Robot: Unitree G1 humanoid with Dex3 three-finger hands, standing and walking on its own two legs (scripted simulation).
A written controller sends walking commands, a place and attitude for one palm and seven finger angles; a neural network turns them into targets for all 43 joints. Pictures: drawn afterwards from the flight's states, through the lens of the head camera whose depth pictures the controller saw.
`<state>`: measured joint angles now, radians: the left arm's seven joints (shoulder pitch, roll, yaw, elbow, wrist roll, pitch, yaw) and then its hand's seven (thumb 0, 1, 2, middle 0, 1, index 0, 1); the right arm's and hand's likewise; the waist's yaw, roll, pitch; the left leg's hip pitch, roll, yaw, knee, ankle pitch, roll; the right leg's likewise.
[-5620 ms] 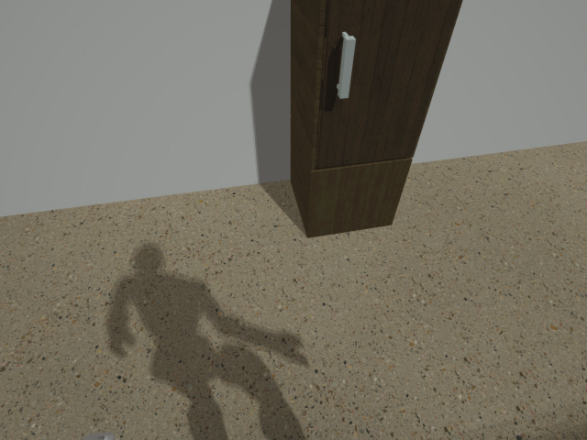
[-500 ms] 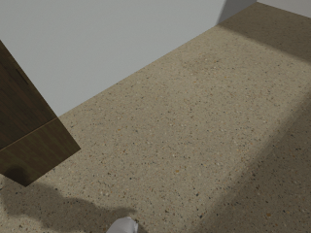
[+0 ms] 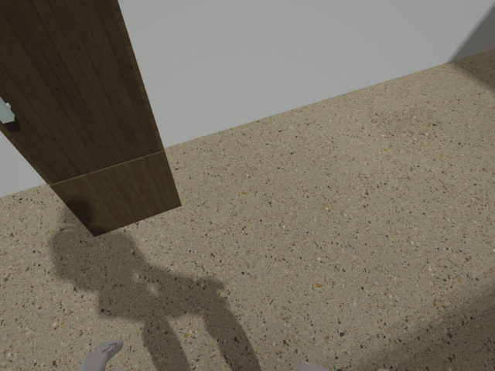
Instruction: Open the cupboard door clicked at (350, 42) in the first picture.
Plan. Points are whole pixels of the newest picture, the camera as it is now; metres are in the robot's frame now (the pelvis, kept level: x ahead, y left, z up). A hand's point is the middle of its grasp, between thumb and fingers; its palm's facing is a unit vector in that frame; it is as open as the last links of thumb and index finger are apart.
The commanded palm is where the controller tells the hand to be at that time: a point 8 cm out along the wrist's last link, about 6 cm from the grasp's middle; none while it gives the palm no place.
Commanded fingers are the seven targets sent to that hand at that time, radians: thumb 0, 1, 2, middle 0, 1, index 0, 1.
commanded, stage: turn to face it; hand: left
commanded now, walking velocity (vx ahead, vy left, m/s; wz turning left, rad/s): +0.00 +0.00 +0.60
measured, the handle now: out of the picture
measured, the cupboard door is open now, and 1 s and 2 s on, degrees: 0 0 0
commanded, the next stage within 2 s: take the last steps up to it in 0.68 s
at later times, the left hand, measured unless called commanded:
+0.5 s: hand out of the picture -0.05 +0.21 -0.18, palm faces +0.35 -0.91 -0.25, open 7.4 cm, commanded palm none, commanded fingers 0.00 0.90 0.90 -0.20 -0.30 -0.20 -0.30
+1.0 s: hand out of the picture -0.03 +0.19 -0.16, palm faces +0.45 -0.86 -0.23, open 7.4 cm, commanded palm none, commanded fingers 0.00 0.90 0.90 -0.20 -0.30 -0.20 -0.30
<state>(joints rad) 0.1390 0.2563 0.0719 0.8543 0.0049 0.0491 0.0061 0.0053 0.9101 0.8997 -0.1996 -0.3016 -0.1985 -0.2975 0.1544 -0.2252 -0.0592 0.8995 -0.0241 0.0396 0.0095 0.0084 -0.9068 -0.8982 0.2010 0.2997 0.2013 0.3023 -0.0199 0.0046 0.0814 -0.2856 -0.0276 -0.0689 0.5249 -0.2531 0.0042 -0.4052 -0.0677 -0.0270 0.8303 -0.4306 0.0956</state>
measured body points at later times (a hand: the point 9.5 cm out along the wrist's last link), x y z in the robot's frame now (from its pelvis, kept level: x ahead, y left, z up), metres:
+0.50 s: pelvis -0.01 +0.00 -0.01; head +0.02 +0.02 +0.44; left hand -0.06 +0.26 -0.16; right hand +0.17 -0.22 -0.14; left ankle -0.05 +0.10 -0.74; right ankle +0.01 -0.13 -0.73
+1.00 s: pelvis -0.02 -0.01 +0.00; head -0.01 -0.03 +0.45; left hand -0.06 +0.24 -0.14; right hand +0.11 -0.21 -0.17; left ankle -0.05 +0.10 -0.72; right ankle +0.02 -0.11 -0.74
